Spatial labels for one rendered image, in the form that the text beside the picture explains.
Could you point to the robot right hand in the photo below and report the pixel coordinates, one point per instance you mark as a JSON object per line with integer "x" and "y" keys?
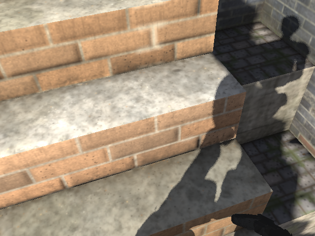
{"x": 259, "y": 223}

